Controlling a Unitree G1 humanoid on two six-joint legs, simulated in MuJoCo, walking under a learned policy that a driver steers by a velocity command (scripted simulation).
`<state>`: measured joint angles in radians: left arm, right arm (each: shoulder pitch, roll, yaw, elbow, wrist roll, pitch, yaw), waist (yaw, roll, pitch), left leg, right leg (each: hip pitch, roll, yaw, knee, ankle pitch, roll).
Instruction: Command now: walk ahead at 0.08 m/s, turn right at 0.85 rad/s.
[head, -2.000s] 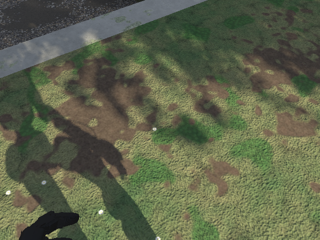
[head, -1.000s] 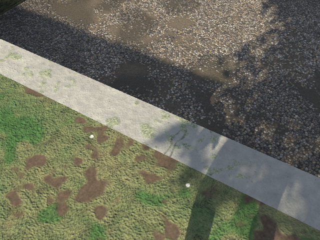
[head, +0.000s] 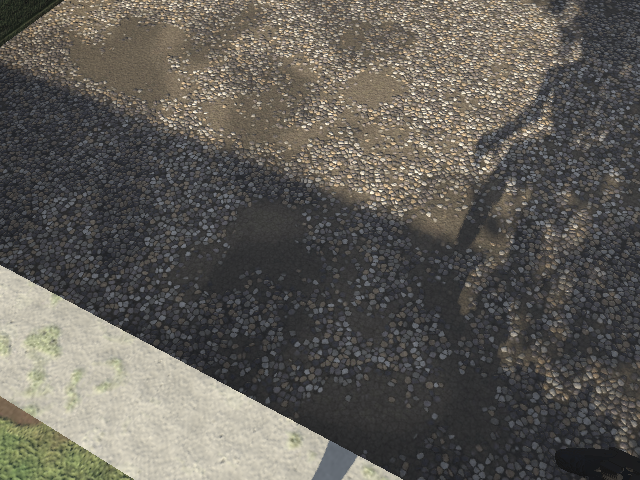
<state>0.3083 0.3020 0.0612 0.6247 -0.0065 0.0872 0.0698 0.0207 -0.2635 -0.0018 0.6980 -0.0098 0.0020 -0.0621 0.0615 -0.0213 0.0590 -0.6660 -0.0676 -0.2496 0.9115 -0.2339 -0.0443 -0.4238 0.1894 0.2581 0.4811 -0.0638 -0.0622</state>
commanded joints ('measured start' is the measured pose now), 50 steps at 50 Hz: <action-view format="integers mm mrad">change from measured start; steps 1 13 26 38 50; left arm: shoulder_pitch -29 63 -83 -107 -223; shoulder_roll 155 187 32 93 94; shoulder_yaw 52 77 6 30 65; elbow -119 -84 -135 -31 14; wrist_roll -5 -34 -12 31 -36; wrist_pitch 26 20 15 -24 -68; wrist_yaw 22 1 -9 -13 -38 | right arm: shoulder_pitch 32 -3 191 184 343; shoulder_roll -81 -110 -116 -109 -70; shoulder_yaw -25 -59 -77 -89 -102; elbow -35 -69 -40 -34 -98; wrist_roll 12 -12 -4 50 46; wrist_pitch -11 -16 24 34 86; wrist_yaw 20 46 32 33 60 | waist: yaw -37 15 -104 -31 -107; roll -143 106 136 -236 -54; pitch -171 -110 -110 -56 -155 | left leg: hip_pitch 116 461 565 132 415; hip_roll -31 299 348 46 44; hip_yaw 44 -32 93 284 349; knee -130 -602 -603 -100 -341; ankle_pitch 37 187 60 -212 44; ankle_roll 10 197 308 52 91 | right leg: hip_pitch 149 -162 -186 223 163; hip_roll -223 -57 -212 -474 -489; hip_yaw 332 -7 -169 -41 -335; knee -159 721 571 -170 178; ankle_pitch -160 -363 -420 -121 109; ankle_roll -71 108 153 -118 -15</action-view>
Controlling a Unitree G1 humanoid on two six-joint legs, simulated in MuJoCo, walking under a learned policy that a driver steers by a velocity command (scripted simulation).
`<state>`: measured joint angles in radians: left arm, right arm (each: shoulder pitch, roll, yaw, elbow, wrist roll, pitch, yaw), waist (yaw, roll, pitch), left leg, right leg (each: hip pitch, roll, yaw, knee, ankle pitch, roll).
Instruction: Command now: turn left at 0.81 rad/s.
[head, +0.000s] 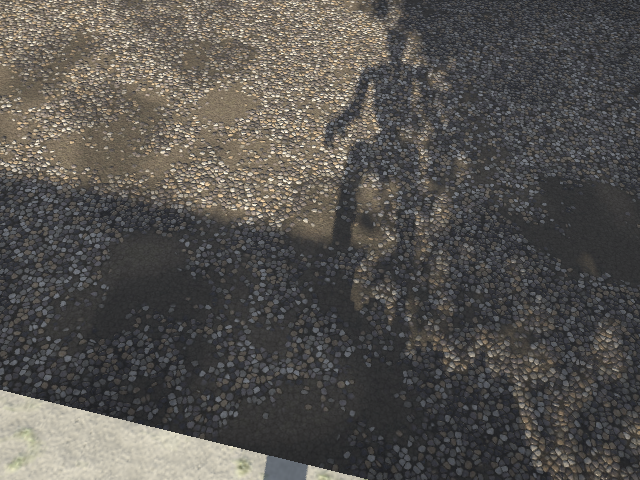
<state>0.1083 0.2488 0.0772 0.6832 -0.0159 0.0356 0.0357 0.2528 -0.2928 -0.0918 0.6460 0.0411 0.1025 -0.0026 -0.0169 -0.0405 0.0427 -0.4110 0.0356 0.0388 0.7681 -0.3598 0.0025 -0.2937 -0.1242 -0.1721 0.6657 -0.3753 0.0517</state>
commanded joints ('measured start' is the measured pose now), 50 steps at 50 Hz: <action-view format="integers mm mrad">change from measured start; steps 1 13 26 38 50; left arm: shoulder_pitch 15 -50 100 133 -18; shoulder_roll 101 74 239 131 114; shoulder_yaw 42 15 24 25 4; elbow -48 -72 -69 -215 -219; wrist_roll -13 23 12 -34 27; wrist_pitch -16 -3 -27 33 70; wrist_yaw -9 11 -18 23 -59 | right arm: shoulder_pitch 152 -22 -142 -4 60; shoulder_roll -147 -114 -92 -104 -115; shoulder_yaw -47 5 14 -16 22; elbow -55 -114 -43 37 -29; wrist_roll -15 -26 -52 -35 -81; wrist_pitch -24 -53 -99 -151 -98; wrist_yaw -17 -60 -57 -3 -31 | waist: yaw -21 35 21 -40 -38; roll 216 125 -239 -66 200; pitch -125 -147 30 -191 -97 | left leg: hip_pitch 306 243 -38 452 304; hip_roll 59 94 -143 46 264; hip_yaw -228 -431 -95 -193 -86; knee -309 -349 8 -410 -384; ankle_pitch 585 383 -99 255 311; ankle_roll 131 227 -6 29 155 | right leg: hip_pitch -169 -331 0 -113 -363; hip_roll -57 163 -159 102 110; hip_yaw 17 256 718 648 145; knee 286 472 -413 -140 385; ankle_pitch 62 78 287 -78 39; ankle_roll -28 32 -302 -120 -60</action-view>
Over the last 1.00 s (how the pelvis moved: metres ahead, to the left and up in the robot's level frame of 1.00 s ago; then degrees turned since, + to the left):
0.01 0.10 -0.01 -12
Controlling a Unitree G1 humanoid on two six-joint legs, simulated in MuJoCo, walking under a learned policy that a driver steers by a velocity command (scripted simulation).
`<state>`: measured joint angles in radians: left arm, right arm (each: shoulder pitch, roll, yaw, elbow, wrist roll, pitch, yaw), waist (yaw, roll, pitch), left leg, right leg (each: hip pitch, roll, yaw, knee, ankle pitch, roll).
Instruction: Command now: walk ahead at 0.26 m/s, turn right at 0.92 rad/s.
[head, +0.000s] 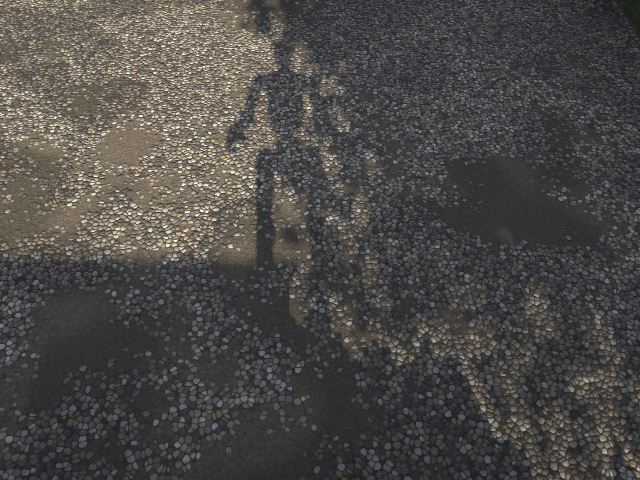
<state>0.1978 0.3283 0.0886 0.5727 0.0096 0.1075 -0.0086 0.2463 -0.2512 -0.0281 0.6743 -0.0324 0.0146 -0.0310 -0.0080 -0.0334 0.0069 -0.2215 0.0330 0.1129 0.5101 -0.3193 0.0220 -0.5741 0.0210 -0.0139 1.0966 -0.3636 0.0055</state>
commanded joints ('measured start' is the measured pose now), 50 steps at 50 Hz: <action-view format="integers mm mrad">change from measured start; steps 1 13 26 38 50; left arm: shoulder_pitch -158 86 142 -37 -116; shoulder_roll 38 31 73 -59 -49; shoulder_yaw -11 -45 -31 -81 -80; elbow -128 -16 106 -87 -56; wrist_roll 2 23 14 54 -17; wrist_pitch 2 -90 -162 -65 -115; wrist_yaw -22 35 43 61 36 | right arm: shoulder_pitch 66 -68 -219 -251 -285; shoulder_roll -161 -111 -36 -53 -67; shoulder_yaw -44 -32 -14 9 6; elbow -63 -125 -173 -191 -211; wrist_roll -9 20 31 22 45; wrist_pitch -13 -28 38 8 40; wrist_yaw -1 11 70 15 -1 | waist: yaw -60 77 46 79 -9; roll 196 -53 -60 100 47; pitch -33 -49 36 -144 -158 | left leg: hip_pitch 100 -718 -491 -336 -116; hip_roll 279 -53 10 -10 37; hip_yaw -176 -281 -51 -430 -561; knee -158 789 432 66 18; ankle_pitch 83 -24 134 327 432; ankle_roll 129 -17 79 206 97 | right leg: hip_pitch -94 588 382 -15 344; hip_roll -47 -323 -329 2 -30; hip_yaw -14 299 -73 30 35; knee -89 -663 -597 238 -429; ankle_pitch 40 227 665 -17 80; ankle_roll -21 -149 -94 113 4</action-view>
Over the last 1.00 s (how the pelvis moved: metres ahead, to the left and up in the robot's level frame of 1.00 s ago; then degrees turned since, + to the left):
0.02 0.03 0.02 -14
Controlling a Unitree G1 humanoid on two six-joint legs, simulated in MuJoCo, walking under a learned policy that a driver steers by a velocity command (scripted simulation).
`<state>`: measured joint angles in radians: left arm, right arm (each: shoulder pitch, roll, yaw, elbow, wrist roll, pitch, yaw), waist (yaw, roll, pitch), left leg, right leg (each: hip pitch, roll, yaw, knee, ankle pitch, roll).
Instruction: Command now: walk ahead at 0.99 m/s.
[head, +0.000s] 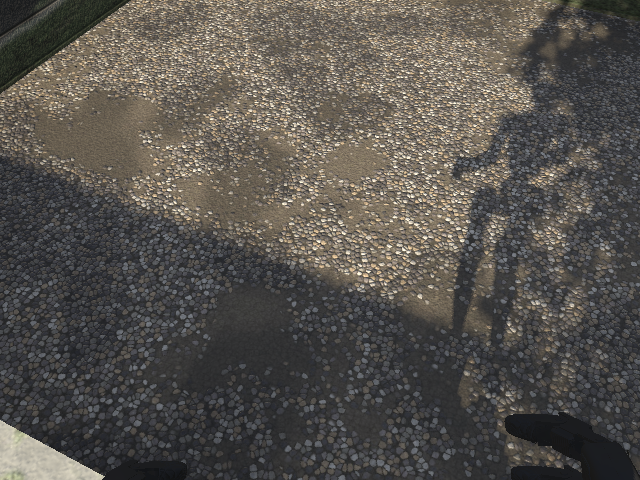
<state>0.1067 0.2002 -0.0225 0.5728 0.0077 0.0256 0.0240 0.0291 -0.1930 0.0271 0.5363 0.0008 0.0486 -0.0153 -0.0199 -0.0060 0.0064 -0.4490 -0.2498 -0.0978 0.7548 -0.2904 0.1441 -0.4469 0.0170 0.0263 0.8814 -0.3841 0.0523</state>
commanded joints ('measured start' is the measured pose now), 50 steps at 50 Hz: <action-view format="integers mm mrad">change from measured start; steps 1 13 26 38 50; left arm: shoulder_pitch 16 -106 -324 -205 70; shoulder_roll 68 81 136 173 193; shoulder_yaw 26 48 68 101 62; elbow -33 -53 -183 -163 -57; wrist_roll -7 -47 -1 1 23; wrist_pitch -37 8 0 10 -21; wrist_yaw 0 -33 -29 -68 -16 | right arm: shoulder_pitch -85 -76 -114 -35 111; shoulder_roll -113 -123 -98 -187 -158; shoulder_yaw -47 -53 -52 -60 -83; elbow -78 -64 -152 -72 -5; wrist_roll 21 -14 -26 -44 13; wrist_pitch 11 -5 -42 -93 -5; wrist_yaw -20 -23 -31 -24 -14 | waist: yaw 6 -43 -13 64 42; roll -11 182 -111 158 -197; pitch -162 -59 -166 -111 1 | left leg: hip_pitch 61 392 24 107 -172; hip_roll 295 418 227 582 194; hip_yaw -286 -82 72 -204 -55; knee -155 -375 246 -431 315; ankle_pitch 392 315 -51 -251 -267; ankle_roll -47 -260 -270 -43 -164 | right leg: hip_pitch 354 1 14 -321 108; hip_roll -36 31 -62 40 -343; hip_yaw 21 83 300 106 346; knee -260 -171 -427 455 -585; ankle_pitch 288 40 315 130 225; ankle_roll -91 -114 -216 -24 -224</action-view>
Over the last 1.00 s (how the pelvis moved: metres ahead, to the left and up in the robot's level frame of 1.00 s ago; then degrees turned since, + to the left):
0.20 0.03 -0.03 27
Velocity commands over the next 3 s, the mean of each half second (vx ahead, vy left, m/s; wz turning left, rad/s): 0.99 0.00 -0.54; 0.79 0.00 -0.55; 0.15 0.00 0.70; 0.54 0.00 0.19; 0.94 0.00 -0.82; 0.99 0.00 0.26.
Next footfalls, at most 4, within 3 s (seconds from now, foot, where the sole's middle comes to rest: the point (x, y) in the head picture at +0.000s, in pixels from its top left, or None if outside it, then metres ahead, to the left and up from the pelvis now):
0.62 left None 0.10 0.16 -0.74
0.92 right None -0.02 -0.10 -0.74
1.30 left None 0.02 0.10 -0.74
1.74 right None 0.00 -0.06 -0.74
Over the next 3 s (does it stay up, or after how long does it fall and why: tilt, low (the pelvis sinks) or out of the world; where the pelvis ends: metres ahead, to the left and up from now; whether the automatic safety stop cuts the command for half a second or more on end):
stays up -0.02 0.08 0.02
